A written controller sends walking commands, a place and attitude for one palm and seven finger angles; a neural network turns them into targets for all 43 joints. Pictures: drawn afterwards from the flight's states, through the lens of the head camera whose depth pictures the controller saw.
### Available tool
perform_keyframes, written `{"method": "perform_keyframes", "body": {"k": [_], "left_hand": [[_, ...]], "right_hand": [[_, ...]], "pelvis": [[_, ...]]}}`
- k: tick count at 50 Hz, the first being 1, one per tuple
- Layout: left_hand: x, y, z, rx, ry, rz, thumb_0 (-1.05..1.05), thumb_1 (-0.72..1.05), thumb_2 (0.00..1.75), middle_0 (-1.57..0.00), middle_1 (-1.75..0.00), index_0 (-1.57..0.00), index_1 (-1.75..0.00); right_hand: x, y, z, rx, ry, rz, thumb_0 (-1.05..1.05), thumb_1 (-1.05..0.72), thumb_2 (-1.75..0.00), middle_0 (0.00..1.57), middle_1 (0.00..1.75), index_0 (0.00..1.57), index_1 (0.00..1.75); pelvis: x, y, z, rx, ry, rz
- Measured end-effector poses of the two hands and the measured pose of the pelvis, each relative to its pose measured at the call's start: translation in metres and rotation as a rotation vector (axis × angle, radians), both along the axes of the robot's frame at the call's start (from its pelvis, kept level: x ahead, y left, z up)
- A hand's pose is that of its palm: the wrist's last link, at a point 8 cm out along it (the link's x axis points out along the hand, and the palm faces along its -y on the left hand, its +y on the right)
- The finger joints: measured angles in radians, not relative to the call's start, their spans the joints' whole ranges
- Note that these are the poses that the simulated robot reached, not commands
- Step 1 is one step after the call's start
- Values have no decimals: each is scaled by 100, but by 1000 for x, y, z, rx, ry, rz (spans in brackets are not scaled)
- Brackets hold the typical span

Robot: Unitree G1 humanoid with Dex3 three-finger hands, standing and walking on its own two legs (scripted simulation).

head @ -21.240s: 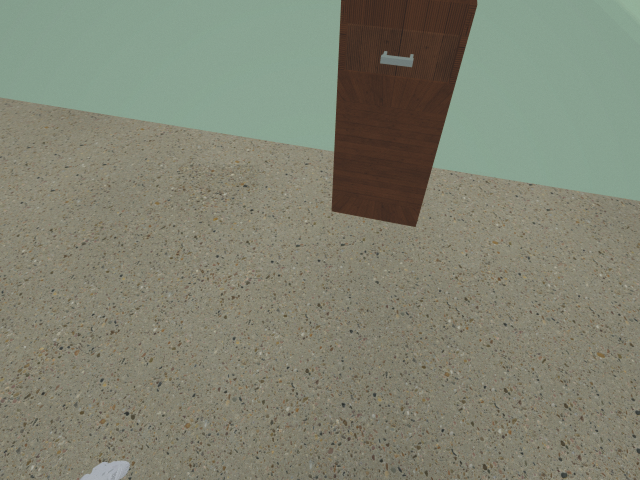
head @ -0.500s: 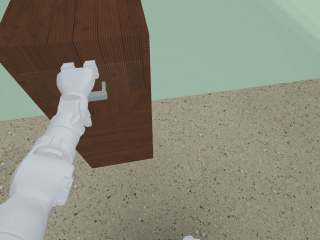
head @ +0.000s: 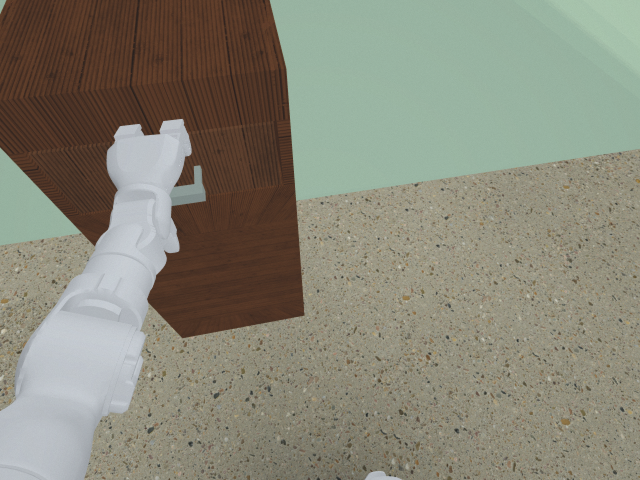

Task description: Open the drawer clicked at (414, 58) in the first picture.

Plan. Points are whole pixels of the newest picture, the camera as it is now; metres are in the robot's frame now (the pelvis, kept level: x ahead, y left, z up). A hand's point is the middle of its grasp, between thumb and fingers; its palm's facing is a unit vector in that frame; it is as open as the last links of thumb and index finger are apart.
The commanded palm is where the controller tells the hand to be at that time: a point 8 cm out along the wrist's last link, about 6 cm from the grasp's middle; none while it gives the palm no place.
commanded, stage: re-aim the fingers above the handle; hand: left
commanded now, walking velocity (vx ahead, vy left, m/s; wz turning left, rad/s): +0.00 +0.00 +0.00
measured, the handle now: (170, 186) +0.55 +0.20 -0.01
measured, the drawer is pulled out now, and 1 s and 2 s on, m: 0.00 0.00 0.00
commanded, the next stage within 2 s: lower the fingers behind the handle in 0.20 s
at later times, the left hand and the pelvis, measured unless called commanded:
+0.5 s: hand (163, 197) +0.49 +0.19 +0.03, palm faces -0.06 -0.02 -1.00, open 13.8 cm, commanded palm +0.48 +0.19 +0.08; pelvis +0.00 +0.00 +0.00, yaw +0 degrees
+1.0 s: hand (168, 206) +0.50 +0.19 +0.00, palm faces -0.05 -0.01 -1.00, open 13.8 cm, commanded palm +0.49 +0.19 +0.05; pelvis +0.00 +0.00 -0.01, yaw +0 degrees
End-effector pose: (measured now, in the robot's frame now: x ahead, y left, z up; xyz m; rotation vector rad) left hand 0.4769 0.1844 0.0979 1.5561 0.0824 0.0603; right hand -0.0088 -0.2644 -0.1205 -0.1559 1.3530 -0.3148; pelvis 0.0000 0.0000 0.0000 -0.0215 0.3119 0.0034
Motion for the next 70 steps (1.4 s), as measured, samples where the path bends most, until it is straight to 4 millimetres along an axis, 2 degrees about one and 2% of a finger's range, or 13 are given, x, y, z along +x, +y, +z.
{"method": "perform_keyframes", "body": {"k": [16, 27, 40, 48, 70], "left_hand": [[4, 1, 0, -3, 30, 18, 0, -49, 30, -32, -120, -32, -120], [-1, 3, -17, -2, 41, 4, 0, -49, 30, -32, -120, -32, -120], [7, 3, -34, -13, 37, 12, 0, -49, 30, -32, -120, -32, -120], [4, 7, -43, 2, 45, 20, 0, -49, 30, -32, -122, -32, -120], [7, 5, -47, 23, 5, 28, 0, -49, 30, -33, -126, -31, -127]], "right_hand": [[12, -6, 2, -10, -33, 6, 1, -91, -90, 20, 30, 20, 30], [10, -8, 1, -20, -14, 14, 1, -91, -90, 20, 30, 20, 30], [-4, -1, -5, -16, 24, 3, 1, -91, -90, 20, 30, 20, 30], [-13, 5, -9, -8, 40, -7, 1, -91, -90, 20, 30, 20, 30], [-36, 7, -18, -42, 38, 7, 1, -91, -90, 20, 30, 20, 30]], "pelvis": [[2, -5, 1, 4, 2, -3], [2, -5, -2, 1, 14, 5], [0, 0, -10, -4, 53, 0], [-3, 3, -13, -8, 62, -4], [-27, 8, -32, -18, 102, 5]]}}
